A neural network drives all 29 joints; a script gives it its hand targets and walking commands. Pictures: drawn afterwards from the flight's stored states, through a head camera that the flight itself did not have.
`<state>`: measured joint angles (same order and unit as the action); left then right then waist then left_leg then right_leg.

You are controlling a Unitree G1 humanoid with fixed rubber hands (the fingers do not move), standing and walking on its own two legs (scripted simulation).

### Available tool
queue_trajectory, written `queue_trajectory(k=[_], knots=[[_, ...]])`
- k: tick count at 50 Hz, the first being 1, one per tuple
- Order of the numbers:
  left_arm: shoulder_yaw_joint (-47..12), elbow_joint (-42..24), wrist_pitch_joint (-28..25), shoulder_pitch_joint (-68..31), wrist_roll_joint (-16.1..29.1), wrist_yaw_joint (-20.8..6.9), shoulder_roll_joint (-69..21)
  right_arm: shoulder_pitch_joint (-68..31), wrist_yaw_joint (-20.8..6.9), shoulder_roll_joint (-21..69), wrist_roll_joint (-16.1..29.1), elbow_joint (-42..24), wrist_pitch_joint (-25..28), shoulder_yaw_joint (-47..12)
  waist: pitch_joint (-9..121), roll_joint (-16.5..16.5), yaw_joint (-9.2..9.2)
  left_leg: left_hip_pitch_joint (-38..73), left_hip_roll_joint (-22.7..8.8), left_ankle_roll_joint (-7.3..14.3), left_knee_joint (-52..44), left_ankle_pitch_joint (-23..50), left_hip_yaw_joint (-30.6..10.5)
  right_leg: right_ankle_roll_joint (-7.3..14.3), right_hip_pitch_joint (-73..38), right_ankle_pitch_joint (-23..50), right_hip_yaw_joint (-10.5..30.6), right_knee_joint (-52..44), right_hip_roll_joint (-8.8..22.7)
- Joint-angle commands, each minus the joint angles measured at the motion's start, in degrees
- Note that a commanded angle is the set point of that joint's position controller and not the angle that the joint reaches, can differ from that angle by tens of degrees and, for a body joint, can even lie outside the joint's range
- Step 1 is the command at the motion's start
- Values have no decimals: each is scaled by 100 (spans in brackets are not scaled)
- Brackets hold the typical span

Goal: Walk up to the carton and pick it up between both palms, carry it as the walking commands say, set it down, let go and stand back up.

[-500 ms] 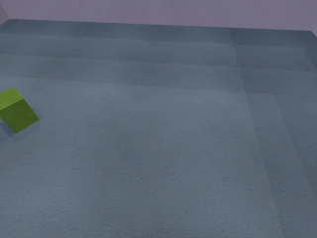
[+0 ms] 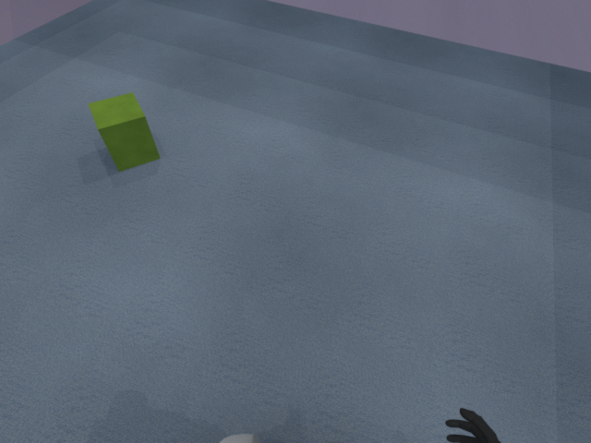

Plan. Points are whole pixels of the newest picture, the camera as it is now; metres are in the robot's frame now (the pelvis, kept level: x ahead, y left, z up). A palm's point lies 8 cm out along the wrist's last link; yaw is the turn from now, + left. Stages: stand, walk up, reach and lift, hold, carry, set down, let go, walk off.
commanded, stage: walk up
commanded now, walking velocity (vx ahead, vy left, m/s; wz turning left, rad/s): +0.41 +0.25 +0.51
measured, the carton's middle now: (125, 132) +1.43 +0.84 -0.64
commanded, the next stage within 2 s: none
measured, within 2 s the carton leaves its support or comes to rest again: neither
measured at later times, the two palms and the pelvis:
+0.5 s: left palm (121, 295) +0.35 +0.33 -0.11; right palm out of the picture +0.08 -0.12 -0.10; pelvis +0.19 +0.10 +0.01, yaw +13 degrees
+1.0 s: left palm (59, 357) +0.24 +0.40 -0.12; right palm (265, 153) +0.71 +0.10 -0.10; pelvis +0.45 +0.22 +0.00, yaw +24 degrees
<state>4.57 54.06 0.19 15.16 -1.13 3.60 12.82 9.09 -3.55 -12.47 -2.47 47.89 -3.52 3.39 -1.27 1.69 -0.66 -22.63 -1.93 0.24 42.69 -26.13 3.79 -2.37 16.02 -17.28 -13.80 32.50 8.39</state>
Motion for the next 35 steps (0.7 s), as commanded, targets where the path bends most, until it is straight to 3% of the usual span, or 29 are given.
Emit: queue_trajectory(k=[1,2,3,4,5,6,7,8,9,10,12,15,19,24,26,28,29,30,31,32,33,34,35], knots=[[362,-283,26,392,95,12,1496,-615,-332,-393,-59,-738,-6,36,-493,534,-62,-790,-590,49,-382,-29,-683,652,-239,-1899,2371,-2235,2443],[307,-385,-28,-231,96,-69,1374,15,-305,-307,-3,-502,82,-11,-226,711,337,271,-300,66,-897,-24,-303,454,384,-1723,1525,-1881,1857],[245,-391,-61,-446,33,-116,1170,862,-230,-393,35,-172,186,16,217,223,689,1669,5,189,-1397,151,122,316,980,-1772,701,-978,1204],[105,-479,-109,-414,-74,-191,725,1690,-111,-950,76,236,309,215,571,-1618,1007,2906,-266,573,-2234,-771,-1005,-24,2017,-1688,-144,1181,100],[-114,-982,-167,-1147,-125,-308,378,2318,54,-1353,127,379,399,280,407,-2720,1295,2910,-1482,965,-3186,-2087,-3233,-80,3261,-2101,340,2618,-362],[-92,-1108,-202,-1701,-164,-411,355,2175,141,-1181,152,497,461,208,-34,-1662,1145,2620,-1818,1104,-3549,-2112,-3656,47,3711,-1517,1074,3207,-103],[-67,-1096,-282,-1532,-182,-518,382,1975,223,-1096,150,493,557,176,-100,-775,841,2468,-1956,1135,-3603,-1676,-3740,102,3651,-723,1302,3318,-5],[8,-861,-361,-1150,-189,-590,445,1682,294,-976,154,385,661,172,-188,51,556,2484,-1928,941,-3565,-719,-3484,76,3441,26,1495,3297,63],[14,-641,-389,-777,-179,-617,425,1396,325,-821,170,296,739,167,-153,24,337,2426,-1635,686,-3536,258,-2991,21,3167,458,1499,3194,55],[15,-498,-369,-522,-187,-648,426,1240,301,-666,181,281,784,151,-78,-331,216,2384,-1298,527,-3484,1006,-2434,-49,2902,685,1365,3162,-12],[12,-499,-281,-538,-189,-672,382,1511,271,-445,212,446,840,112,13,-842,215,2505,-983,473,-3310,1905,-1943,-154,2711,824,1219,3153,-113],[-46,-657,-199,-1054,-150,-631,233,2109,309,-400,209,638,855,77,-170,-795,381,2736,-967,516,-3220,2662,-1909,-222,3033,980,1104,2954,-214],[-174,-906,-177,-1767,-9,-515,157,2448,307,-296,180,766,803,6,-495,-1047,598,2616,-779,570,-3284,3405,-1647,-234,2991,1038,831,2089,-378],[-315,-1226,-247,-2458,46,-486,-76,2947,455,-265,87,1202,812,-32,-618,-910,772,3028,-987,554,-2861,5960,-1514,-25,2742,1256,712,860,-750],[-317,-1275,-302,-2373,52,-480,-103,2871,471,-271,62,1315,803,-18,-510,-988,680,3002,-923,499,-2555,6848,-1318,144,2250,1166,602,359,-936],[-227,-1064,-366,-1503,66,-392,4,2620,458,-319,47,1326,815,39,-62,-1085,271,2331,-775,366,-1645,7794,-1136,301,562,1106,526,-36,-1105],[-124,-806,-410,-502,85,-305,220,2312,444,-369,86,1244,849,49,466,-1068,-168,1598,-635,333,-633,7329,-1170,441,-885,1321,682,-193,-916],[26,-616,-444,535,-9,-201,692,2013,419,-300,171,1063,906,-10,1212,-959,-664,502,-365,255,629,5284,-1190,638,-2581,1328,1339,-226,-39],[124,-400,-463,1310,-113,-117,1310,2208,420,4,218,850,900,-43,1853,264,-652,-706,365,164,2531,-286,-955,1020,-3782,2670,3666,-395,2118],[182,-168,-425,1200,-47,-169,1341,2270,467,-332,205,852,887,152,2413,635,-503,-956,286,112,3715,-428,-1074,1566,-3616,2451,4693,-899,2376],[156,-167,-437,705,-115,-190,910,2135,436,-335,128,945,886,165,1810,367,-309,-1127,67,114,3750,215,-1036,1521,-2825,1547,4254,-1246,1975],[44,-114,-484,351,-149,-220,532,1860,387,-122,91,952,868,112,1055,168,-252,-1270,-99,100,3690,615,-836,1398,-1960,993,3506,-1476,1682],[-25,-24,-523,156,-158,-241,281,1604,333,-54,75,924,810,107,567,-7,-143,-1216,-246,40,3640,790,-745,1263,-1263,838,3029,-1702,1493]])
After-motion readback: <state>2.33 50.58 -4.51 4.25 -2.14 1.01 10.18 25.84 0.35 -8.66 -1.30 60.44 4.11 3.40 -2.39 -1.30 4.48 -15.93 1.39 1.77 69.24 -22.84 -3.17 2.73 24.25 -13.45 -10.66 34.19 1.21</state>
